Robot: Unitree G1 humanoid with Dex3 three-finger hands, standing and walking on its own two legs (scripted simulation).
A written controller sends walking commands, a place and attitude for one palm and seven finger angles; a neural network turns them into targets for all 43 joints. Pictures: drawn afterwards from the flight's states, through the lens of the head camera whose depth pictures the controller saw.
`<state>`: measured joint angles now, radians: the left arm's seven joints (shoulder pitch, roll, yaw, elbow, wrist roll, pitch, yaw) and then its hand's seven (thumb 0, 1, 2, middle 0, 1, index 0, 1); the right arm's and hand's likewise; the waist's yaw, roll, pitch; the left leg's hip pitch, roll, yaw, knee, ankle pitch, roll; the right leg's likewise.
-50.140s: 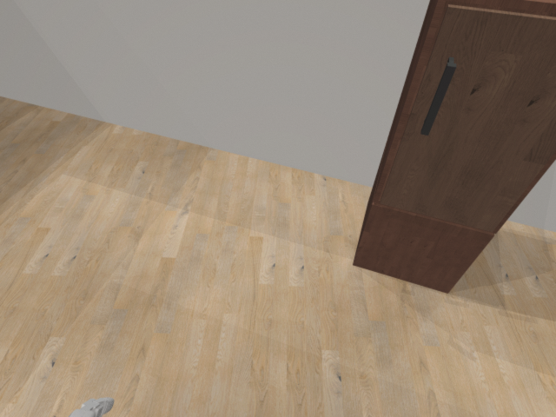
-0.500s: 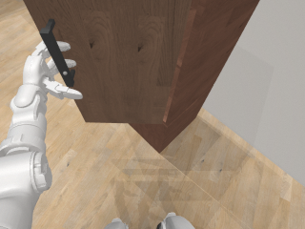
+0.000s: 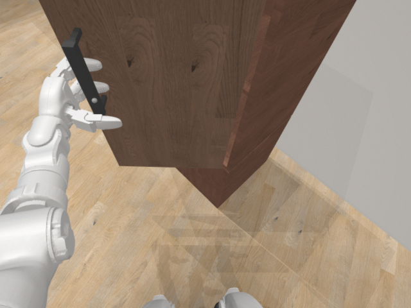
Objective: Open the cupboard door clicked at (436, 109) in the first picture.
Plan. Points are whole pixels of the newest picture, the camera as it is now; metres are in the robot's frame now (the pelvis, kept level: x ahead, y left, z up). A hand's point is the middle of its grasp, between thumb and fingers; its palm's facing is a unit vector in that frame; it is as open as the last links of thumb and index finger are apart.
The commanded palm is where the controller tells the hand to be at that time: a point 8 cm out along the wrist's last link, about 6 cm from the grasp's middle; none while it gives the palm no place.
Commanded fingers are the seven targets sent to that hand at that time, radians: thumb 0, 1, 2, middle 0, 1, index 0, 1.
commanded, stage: close the thumb around the handle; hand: left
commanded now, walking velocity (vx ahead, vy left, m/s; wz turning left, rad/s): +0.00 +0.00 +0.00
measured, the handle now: (89, 77) +0.54 +0.20 +0.11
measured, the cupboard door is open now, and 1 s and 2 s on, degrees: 45 56 92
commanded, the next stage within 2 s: pull the door open along its arc in 0.50 s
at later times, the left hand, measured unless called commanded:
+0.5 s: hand (99, 100) +0.49 +0.17 +0.10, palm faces -0.05 -1.00 -0.01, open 5.3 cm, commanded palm +0.46 +0.22 +0.10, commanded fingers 0.00 0.90 0.90 -0.40 -1.35 -0.40 -1.35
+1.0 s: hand (99, 126) +0.43 +0.17 +0.10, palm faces -0.08 -1.00 +0.00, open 5.5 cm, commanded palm +0.37 +0.22 +0.10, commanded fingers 0.00 0.90 0.90 -0.40 -1.35 -0.40 -1.35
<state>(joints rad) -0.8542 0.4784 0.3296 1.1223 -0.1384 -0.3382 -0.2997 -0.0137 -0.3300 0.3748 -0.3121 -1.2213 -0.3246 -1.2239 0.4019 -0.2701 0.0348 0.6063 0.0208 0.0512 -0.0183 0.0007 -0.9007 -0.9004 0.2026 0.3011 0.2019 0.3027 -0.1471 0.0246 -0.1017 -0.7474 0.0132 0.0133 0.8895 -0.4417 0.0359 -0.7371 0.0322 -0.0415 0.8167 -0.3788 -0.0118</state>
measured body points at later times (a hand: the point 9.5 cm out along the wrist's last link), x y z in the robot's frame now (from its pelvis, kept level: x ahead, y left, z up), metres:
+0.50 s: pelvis +0.00 +0.00 +0.00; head +0.09 +0.01 +0.44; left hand +0.48 +0.23 +0.10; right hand +0.01 -0.27 -0.11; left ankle -0.01 +0.09 -0.69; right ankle +0.00 -0.12 -0.69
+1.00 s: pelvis +0.01 -0.01 +0.01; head +0.07 -0.01 +0.46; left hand +0.42 +0.22 +0.10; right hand +0.06 -0.27 -0.10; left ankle -0.01 +0.09 -0.69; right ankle +0.00 -0.12 -0.69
